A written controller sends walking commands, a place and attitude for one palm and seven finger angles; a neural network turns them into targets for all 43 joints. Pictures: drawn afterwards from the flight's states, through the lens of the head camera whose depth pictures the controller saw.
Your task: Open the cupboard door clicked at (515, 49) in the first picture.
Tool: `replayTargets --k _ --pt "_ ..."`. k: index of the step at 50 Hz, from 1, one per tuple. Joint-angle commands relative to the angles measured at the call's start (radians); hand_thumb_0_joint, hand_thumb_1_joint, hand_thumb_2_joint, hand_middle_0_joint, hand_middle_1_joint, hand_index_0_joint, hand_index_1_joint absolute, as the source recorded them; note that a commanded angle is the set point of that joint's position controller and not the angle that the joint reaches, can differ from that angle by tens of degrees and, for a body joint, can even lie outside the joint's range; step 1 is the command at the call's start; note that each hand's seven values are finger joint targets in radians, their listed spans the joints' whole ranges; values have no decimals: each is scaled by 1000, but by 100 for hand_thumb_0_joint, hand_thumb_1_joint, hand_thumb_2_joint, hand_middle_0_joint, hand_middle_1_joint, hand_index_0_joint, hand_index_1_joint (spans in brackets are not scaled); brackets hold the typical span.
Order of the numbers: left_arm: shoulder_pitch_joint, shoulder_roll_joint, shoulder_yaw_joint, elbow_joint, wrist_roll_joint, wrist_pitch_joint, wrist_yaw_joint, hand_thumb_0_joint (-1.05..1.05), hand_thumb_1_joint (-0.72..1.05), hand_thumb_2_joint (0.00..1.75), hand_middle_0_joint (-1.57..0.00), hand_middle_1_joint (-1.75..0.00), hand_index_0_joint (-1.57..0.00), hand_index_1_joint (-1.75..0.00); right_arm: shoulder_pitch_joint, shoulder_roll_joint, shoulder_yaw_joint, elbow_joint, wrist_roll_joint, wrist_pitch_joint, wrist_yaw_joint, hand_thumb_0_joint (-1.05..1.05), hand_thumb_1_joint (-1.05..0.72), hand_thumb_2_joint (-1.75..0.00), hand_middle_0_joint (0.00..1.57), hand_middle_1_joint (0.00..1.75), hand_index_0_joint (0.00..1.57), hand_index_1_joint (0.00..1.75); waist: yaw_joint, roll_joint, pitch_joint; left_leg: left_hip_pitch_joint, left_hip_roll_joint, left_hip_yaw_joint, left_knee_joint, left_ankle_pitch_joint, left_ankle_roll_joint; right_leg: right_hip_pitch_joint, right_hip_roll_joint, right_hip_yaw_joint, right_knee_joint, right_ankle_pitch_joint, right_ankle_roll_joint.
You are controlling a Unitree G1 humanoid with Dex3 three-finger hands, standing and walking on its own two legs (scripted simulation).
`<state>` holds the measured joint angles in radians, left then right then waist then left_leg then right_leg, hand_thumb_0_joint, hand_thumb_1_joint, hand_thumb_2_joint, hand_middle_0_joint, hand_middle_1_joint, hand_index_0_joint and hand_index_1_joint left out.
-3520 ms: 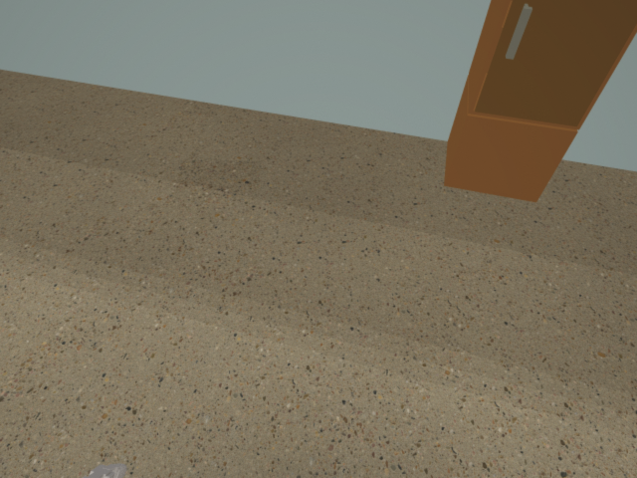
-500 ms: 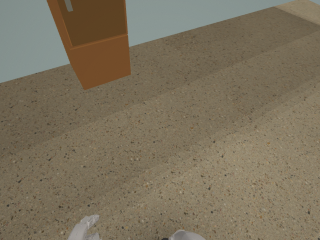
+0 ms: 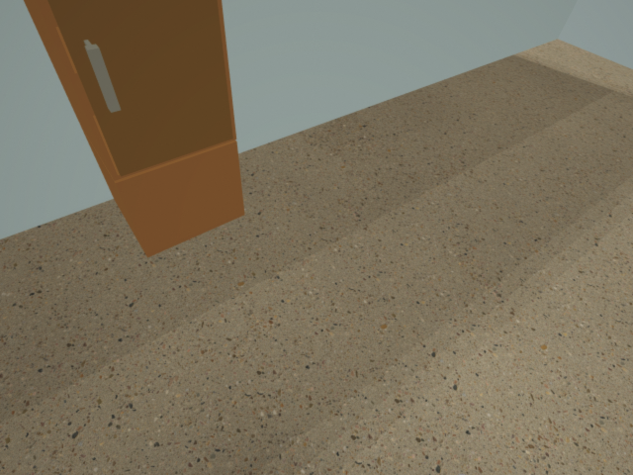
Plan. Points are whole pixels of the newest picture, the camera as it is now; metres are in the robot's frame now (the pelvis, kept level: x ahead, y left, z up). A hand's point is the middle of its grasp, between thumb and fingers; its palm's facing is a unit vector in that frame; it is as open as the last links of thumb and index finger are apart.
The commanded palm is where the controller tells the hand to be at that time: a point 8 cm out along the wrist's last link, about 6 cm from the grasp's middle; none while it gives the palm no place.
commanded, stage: walk to a spot facing it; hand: left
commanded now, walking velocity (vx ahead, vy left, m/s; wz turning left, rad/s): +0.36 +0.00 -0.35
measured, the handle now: (101, 76) +0.95 +0.63 -0.02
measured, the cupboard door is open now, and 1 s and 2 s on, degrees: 0 0 0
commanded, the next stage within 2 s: turn to face it in 0.76 s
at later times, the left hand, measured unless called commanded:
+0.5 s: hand (264, 360) +0.32 +0.11 -0.16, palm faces -0.13 -0.97 -0.22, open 7.3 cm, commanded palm none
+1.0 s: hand (257, 297) +0.45 +0.15 -0.18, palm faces -0.13 -0.98 -0.16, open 7.4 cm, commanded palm none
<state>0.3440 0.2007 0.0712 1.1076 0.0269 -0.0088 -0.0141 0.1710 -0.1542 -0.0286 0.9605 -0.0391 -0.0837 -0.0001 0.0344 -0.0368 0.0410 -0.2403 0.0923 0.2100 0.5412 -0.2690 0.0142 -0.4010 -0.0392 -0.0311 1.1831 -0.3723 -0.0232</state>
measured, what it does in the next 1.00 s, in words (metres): walks ahead: right foot, then left foot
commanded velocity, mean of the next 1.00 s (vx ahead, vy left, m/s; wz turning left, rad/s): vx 0.28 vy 0.00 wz -0.05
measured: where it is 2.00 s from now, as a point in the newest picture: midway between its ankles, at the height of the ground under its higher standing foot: (337, 390)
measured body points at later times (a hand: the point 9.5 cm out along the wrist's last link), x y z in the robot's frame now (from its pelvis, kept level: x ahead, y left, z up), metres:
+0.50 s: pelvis +0.22 -0.06 +0.00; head +0.24 -0.08 +0.44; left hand +0.33 +0.16 -0.14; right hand +0.15 -0.27 -0.17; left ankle +0.18 +0.10 -0.64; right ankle +0.25 -0.14 -0.73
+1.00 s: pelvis +0.42 -0.02 +0.00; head +0.45 -0.01 +0.45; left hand +0.46 +0.20 -0.16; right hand +0.44 -0.27 -0.14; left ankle +0.47 +0.06 -0.73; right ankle +0.37 -0.15 -0.67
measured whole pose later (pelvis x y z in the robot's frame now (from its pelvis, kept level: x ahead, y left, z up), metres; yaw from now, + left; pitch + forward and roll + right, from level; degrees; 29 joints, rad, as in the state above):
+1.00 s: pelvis +0.42 -0.02 +0.00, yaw -11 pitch -1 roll -1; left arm 0.28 0.17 0.06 1.12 0.02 -0.01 0.01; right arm 0.21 -0.15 -0.05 1.02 -0.02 -0.07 -0.03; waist 0.00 -0.03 0.06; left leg -0.25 0.07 0.21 0.49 -0.22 0.05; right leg -0.41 -0.09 -0.09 1.04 -0.40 0.03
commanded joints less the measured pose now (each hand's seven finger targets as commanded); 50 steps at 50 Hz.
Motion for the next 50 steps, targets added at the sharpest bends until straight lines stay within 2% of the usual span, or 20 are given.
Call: replayTargets --k 1,7,12,14,15,16,17,18,19,21,25,35,37,39,40,41,42,45,47,50 --pt "-18 7 9 -93 5 -4 -12 0 90 90 -20 -30 -20 -30 157 -119 -32 39 13 -7 -20 0 -90 -90 20 30 20 30 -28 164 31 76 252 -154 -355 113 67 -193 -79 24 23 121 19" --pt "-160 -13 9 -149 8 7 -25 0 90 90 -20 -30 -20 -30 221 -123 -45 76 12 -7 -21 0 -90 -90 20 30 20 30 -51 160 88 151 241 -36 -375 191 88 -256 -106 -43 -269 205 40" --pt "-245 -7 6 -170 4 -8 -25 0 90 90 -20 -30 -20 -30 269 -145 -49 110 3 7 -17 0 -90 -90 20 30 20 30 -73 175 82 221 261 12 -295 327 78 -138 -48 -106 -493 167 0" --pt "-157 14 9 -144 5 -19 -21 0 90 90 -20 -30 -20 -30 263 -163 -51 117 5 14 -16 0 -90 -90 20 30 20 30 -21 152 28 235 252 45 -141 572 63 15 14 -157 -552 128 -30" --pt "-33 37 17 -103 9 -28 -17 0 90 90 -20 -30 -20 -30 243 -170 -50 114 10 16 -15 0 -90 -90 20 30 20 30 40 138 -37 200 220 83 28 661 37 187 52 -184 -610 165 -46" --pt "120 106 36 -56 13 -40 -9 0 90 90 -20 -30 -20 -30 231 -158 -47 108 20 14 -6 0 -90 -90 20 30 20 30 112 52 -134 59 182 104 268 565 2 427 -6 -101 -645 194 -72" --pt "230 232 67 -33 12 -51 7 0 90 90 -20 -30 -20 -30 264 -82 -31 72 35 6 -1 0 -90 -90 20 30 20 30 132 -212 -260 -249 44 84 601 -47 -39 686 -293 342 -734 200 -180" --pt "233 284 68 -24 -16 -47 11 0 90 90 -20 -30 -20 -30 217 -86 -28 44 37 8 -5 0 -90 -90 20 30 20 30 111 -217 -271 -390 -8 -58 801 -317 -37 695 -409 562 -867 264 -255" --pt "148 246 62 -50 -20 -44 19 0 90 90 -20 -30 -20 -30 158 -100 -38 41 32 14 -6 0 -90 -90 20 30 20 30 94 -165 -212 -416 35 -157 867 -229 -28 577 -396 520 -902 199 -231" --pt "-10 140 24 -85 -16 -52 22 0 90 90 -20 -30 -20 -30 132 -85 -35 59 18 25 -5 0 -90 -90 20 30 20 30 18 -28 -47 -380 108 -187 791 -64 -31 304 -312 309 -930 175 -166" --pt "-80 81 1 -88 -5 -69 25 0 90 90 -20 -30 -20 -30 248 -36 -31 104 9 64 4 0 -90 -90 20 30 20 30 -76 -67 -5 -259 105 -147 593 8 -57 101 -218 87 -996 168 -122" --pt "13 105 3 -39 -2 -77 26 0 90 90 -20 -30 -20 -30 -25 -54 -31 -12 15 39 36 0 -90 -90 20 30 20 30 -13 -61 68 -265 67 -100 148 80 -47 251 -239 69 -979 204 -121" --pt "19 116 6 -30 -3 -70 27 0 90 90 -20 -30 -20 -30 -12 -68 -34 -8 15 32 32 0 -90 -90 20 30 20 30 -23 -39 68 -189 45 -70 83 64 -38 267 -237 64 -930 258 -113" --pt "19 99 5 -24 -8 -62 26 0 90 90 -20 -30 -20 -30 108 -103 -42 33 10 22 19 0 -90 -90 20 30 20 30 -82 50 20 58 8 -49 -28 102 -29 192 -171 19 -740 363 -78" --pt "33 67 1 -36 -13 -58 23 0 90 90 -20 -30 -20 -30 247 -175 -57 71 0 14 7 0 -90 -90 20 30 20 30 -130 182 -69 265 117 -192 -99 124 14 80 -87 -40 -503 315 -33" --pt "53 13 -8 -56 -23 -56 15 0 90 90 -20 -30 -20 -30 358 -288 -81 90 -7 16 -2 0 -90 -90 20 30 20 30 -147 389 -150 405 363 -478 -204 161 104 -97 33 -128 -206 -113 8" --pt "3 29 -11 -79 -13 -52 21 0 90 90 -20 -30 -20 -30 366 -280 -73 103 -2 25 -13 0 -90 -90 20 30 20 30 -162 363 -161 384 420 -544 -279 92 132 -168 28 -27 -21 -228 0" --pt "-78 10 -7 -67 -7 -49 10 0 90 90 -20 -30 -20 -30 199 -148 -33 71 7 14 -23 0 -90 -90 20 30 20 30 -88 150 -16 142 326 -360 -276 366 137 -172 -80 12 28 -58 24" --pt "-27 -22 -16 -46 -7 -30 14 0 90 90 -20 -30 -20 -30 148 -115 -20 75 17 6 -27 0 -90 -90 20 30 20 30 -41 165 -40 73 241 -220 -265 535 115 -59 -89 -12 -108 -26 50" --pt "-20 -36 -20 -51 -7 -11 25 0 90 90 -20 -30 -20 -30 142 -115 -29 77 20 16 -27 0 -90 -90 20 30 20 30 -27 145 -68 56 190 -191 -247 612 127 8 -60 -42 -260 17 72"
